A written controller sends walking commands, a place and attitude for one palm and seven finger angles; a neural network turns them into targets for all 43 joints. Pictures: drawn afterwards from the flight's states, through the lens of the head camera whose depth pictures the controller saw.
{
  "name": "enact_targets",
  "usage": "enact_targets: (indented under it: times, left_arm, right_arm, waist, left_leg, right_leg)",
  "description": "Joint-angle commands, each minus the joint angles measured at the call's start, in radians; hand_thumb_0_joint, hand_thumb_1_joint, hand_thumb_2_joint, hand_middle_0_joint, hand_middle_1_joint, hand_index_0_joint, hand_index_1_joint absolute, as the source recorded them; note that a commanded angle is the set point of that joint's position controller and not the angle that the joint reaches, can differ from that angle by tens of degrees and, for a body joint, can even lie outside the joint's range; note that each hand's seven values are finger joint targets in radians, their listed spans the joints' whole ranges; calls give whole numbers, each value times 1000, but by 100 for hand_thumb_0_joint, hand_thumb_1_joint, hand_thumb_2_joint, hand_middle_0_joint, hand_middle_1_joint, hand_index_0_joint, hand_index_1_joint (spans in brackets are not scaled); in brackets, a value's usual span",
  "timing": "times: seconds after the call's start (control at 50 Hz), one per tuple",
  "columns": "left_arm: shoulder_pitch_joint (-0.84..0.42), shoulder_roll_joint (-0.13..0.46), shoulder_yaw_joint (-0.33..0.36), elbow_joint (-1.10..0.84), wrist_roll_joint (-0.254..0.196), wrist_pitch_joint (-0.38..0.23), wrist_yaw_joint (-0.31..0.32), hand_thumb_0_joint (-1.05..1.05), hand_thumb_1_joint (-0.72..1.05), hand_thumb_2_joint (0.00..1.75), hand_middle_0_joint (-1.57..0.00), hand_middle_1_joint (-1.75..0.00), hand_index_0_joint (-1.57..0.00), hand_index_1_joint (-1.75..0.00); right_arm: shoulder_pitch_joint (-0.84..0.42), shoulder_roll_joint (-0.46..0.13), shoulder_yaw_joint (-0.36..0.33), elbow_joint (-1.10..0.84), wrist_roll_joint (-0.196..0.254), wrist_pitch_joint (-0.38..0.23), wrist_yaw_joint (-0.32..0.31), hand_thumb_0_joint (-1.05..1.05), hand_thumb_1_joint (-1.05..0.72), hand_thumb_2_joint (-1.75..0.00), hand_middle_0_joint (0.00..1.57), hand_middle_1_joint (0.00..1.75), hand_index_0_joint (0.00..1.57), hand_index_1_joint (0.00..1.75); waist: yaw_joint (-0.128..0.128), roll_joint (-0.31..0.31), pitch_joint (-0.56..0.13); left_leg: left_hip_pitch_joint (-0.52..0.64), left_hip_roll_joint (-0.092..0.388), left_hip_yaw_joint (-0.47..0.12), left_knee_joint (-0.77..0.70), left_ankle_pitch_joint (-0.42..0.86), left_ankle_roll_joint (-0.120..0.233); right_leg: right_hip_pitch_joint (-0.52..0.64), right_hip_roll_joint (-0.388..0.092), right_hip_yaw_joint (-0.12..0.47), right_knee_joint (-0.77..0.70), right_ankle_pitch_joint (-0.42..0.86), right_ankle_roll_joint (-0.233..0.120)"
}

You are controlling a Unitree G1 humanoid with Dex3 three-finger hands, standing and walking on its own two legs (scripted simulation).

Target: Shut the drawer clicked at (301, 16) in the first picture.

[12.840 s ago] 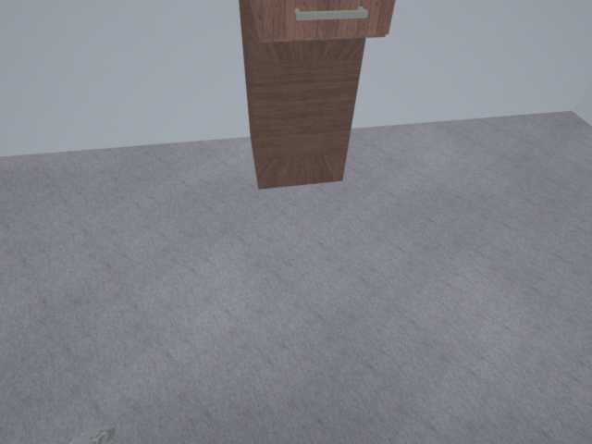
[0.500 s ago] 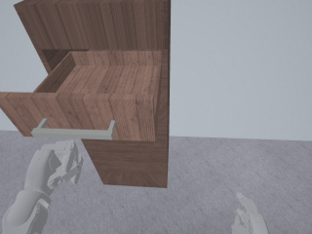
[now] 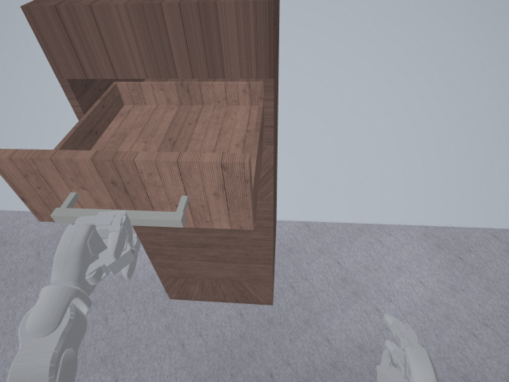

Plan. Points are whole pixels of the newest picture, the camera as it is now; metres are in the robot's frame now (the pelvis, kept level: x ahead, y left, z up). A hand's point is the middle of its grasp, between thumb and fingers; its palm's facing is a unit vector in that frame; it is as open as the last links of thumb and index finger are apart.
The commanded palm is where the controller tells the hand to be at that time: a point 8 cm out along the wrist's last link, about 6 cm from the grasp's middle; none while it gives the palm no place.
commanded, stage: push the drawer shut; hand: left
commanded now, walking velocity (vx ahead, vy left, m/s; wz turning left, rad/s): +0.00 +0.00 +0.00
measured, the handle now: (122, 208) +0.33 +0.23 +0.14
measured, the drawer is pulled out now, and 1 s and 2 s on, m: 0.25 0.13 0.03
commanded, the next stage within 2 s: none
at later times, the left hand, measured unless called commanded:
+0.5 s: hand (143, 219) +0.31 +0.19 +0.13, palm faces +0.01 -1.00 -0.06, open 3.1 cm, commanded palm +0.30 +0.24 +0.13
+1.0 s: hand (153, 191) +0.37 +0.20 +0.13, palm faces +0.00 -1.00 -0.03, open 3.0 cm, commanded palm +0.36 +0.24 +0.13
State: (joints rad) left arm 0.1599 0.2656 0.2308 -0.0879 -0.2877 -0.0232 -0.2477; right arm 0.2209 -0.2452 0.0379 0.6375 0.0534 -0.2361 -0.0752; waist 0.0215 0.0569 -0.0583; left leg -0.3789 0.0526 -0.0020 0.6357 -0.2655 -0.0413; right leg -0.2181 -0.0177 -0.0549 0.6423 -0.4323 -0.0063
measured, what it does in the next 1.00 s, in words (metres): stands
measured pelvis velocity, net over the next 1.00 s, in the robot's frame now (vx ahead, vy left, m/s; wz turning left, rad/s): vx -0.01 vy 0.01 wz -0.01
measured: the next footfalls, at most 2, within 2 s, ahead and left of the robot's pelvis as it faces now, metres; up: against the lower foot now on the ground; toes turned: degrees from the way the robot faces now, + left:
none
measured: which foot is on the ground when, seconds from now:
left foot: down 0.00-1.00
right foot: down 0.00-1.00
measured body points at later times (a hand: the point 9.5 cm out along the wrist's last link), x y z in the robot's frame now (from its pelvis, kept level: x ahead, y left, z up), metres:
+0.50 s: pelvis -0.02 +0.00 +0.00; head -0.02 -0.02 +0.45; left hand +0.31 +0.25 +0.14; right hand +0.15 -0.23 -0.09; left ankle +0.04 +0.15 -0.72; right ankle -0.06 -0.11 -0.72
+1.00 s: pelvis -0.01 +0.01 +0.00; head +0.00 +0.00 +0.45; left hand +0.37 +0.25 +0.13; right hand +0.11 -0.24 -0.10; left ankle +0.04 +0.15 -0.72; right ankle -0.06 -0.11 -0.72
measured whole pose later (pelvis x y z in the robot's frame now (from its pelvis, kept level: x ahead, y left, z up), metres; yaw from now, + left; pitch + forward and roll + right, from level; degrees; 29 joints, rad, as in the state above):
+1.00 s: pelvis -0.01 +0.01 +0.00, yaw -1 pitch +3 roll -1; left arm -0.42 0.31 0.23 0.51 -0.21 -0.06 -0.20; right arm 0.26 -0.26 0.02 0.69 0.06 -0.12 -0.07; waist -0.02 0.04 -0.03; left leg -0.44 0.05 0.01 0.63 -0.24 -0.02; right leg -0.27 -0.02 -0.04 0.62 -0.39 0.01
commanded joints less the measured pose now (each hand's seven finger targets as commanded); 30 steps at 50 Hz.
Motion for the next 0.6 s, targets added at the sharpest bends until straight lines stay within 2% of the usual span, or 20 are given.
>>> enact_targets:
  times: [0.0,0.04,0.06,0.12,0.14,0.2,0.22,0.24,0.28,0.32,0.36,0.38,0.42,0.44,0.46,0.5,0.52,0.54,0.56,0.58]
  left_arm:
    - [-276,153,61,-181,-21,-61,6,0,90,90,-140,-160,-140,-160]
    - [-298,182,80,-157,-13,-65,12,0,90,90,-140,-160,-140,-160]
    - [-329,151,52,-148,-14,-64,11,0,90,90,-140,-160,-140,-160]
    - [-435,166,46,-103,-8,-67,15,0,90,90,-140,-160,-140,-160]
    - [-466,162,33,-90,-5,-71,20,0,90,90,-140,-160,-140,-160]
    - [-541,156,13,-61,3,-76,23,0,90,90,-140,-160,-140,-160]
    - [-574,152,3,-41,5,-76,25,0,90,90,-140,-160,-140,-160]
    - [-587,156,1,-9,10,-79,31,0,90,90,-140,-160,-140,-160]
    - [-617,170,17,25,11,-79,32,0,90,90,-140,-160,-140,-160]
    - [-680,191,25,64,13,-82,31,0,90,90,-140,-160,-140,-160]
    - [-708,170,3,92,19,-86,35,0,90,90,-140,-160,-140,-160]
    - [-728,171,6,121,15,-83,36,0,90,90,-140,-160,-140,-160]
    - [-742,211,44,155,20,-87,39,0,90,90,-140,-160,-140,-160]
    - [-730,206,36,170,24,-91,41,0,90,90,-140,-160,-140,-160]
    - [-739,186,27,172,21,-92,39,0,90,90,-140,-160,-140,-160]
    - [-754,195,33,176,26,-96,40,0,90,90,-140,-160,-140,-160]
    - [-753,196,37,196,25,-94,40,0,90,90,-140,-160,-140,-160]
    - [-750,228,62,221,28,-96,43,0,90,90,-140,-160,-140,-160]
    - [-762,211,50,210,29,-99,42,0,90,90,-140,-160,-140,-160]
    - [-767,228,69,220,30,-99,42,0,90,90,-140,-160,-140,-160]
  right_arm:
    - [-118,-112,-39,-161,2,-54,-11,0,-90,-90,20,30,20,30]
    - [-118,-117,-40,-150,2,-50,-14,0,-90,-90,20,30,20,30]
    - [-120,-113,-39,-151,3,-47,-16,0,-90,-90,20,30,20,30]
    - [-122,-116,-37,-136,6,-43,-22,0,-90,-90,20,30,20,30]
    - [-121,-118,-36,-129,6,-41,-24,0,-90,-90,20,30,20,30]
    - [-123,-118,-36,-124,6,-42,-27,0,-90,-90,20,30,20,30]
    - [-122,-118,-35,-119,8,-40,-29,0,-90,-90,20,30,20,30]
    - [-116,-122,-35,-110,6,-37,-29,0,-90,-90,20,30,20,30]
    - [-116,-123,-37,-110,6,-33,-28,0,-90,-90,20,30,20,30]
    - [-118,-124,-35,-104,7,-28,-30,0,-90,-90,20,30,20,30]
    - [-114,-123,-33,-103,8,-21,-28,0,-90,-90,20,30,20,30]
    - [-111,-123,-33,-102,8,-21,-28,0,-90,-90,20,30,20,30]
    - [-103,-129,-36,-97,6,-15,-26,0,-90,-90,20,30,20,30]
    - [-97,-130,-36,-96,6,-12,-22,0,-90,-90,20,30,20,30]
    - [-99,-125,-38,-103,7,-10,-19,0,-90,-90,20,30,20,30]
    - [-91,-126,-41,-106,6,-6,-16,0,-90,-90,20,30,20,30]
    - [-86,-128,-41,-106,6,-2,-13,0,-90,-90,20,30,20,30]
    - [-77,-135,-43,-101,6,4,-12,0,-90,-90,20,30,20,30]
    - [-80,-131,-43,-108,6,6,-10,0,-90,-90,20,30,20,30]
    - [-74,-132,-45,-108,6,10,-9,0,-90,-90,20,30,20,30]
  waist:
    - [-20,-48,-110]
    - [-20,-54,-106]
    - [-26,-44,-100]
    - [-38,-25,-88]
    - [-44,-41,-82]
    - [-43,-12,-112]
    - [-51,-15,-106]
    - [-54,-46,-101]
    - [-45,-40,-130]
    - [-51,-31,-130]
    - [-51,-21,-129]
    - [-52,-43,-130]
    - [-43,-33,-151]
    - [-41,-57,-147]
    - [-40,-36,-158]
    - [-40,-26,-179]
    - [-39,-37,-174]
    - [-38,-79,-168]
    - [-37,-43,-171]
    - [-35,-40,-178]
  left_leg:
    - [215,-51,15,-56,164,64]
    - [210,-49,17,-57,148,67]
    - [213,-52,18,-60,140,67]
    - [221,-51,9,-69,98,63]
    - [215,-50,10,-69,81,66]
    - [235,-51,3,-78,67,63]
    - [241,-50,2,-79,63,64]
    - [228,-48,1,-77,54,67]
    - [234,-51,2,-81,60,66]
    - [234,-50,1,-85,44,63]
    - [231,-51,1,-88,33,65]
    - [230,-50,-1,-89,33,65]
    - [231,-51,-1,-87,58,63]
    - [221,-48,0,-85,66,66]
    - [227,-51,6,-83,76,67]
    - [239,-50,6,-81,101,64]
    - [231,-51,7,-80,102,64]
    - [212,-47,7,-80,103,67]
    - [216,-51,11,-79,110,67]
    - [218,-50,10,-79,119,66]
  right_leg:
    - [-147,24,-6,-125,374,22]
    - [-148,25,2,-136,345,22]
    - [-158,23,5,-139,339,23]
    - [-182,26,3,-147,270,19]
    - [-184,24,9,-157,245,21]
    - [-186,24,8,-155,222,16]
    - [-192,25,9,-158,216,15]
    - [-191,24,13,-166,206,18]
    - [-179,22,15,-163,218,16]
    - [-181,22,17,-165,194,14]
    - [-185,23,17,-168,177,12]
    - [-185,23,17,-170,183,13]
    - [-168,23,17,-161,210,9]
    - [-161,24,16,-162,217,11]
    - [-160,22,21,-161,239,11]
    - [-151,25,14,-148,271,9]
    - [-150,26,14,-149,278,10]
    - [-140,28,15,-152,275,11]
    - [-144,27,18,-148,288,11]
    - [-139,27,18,-145,301,10]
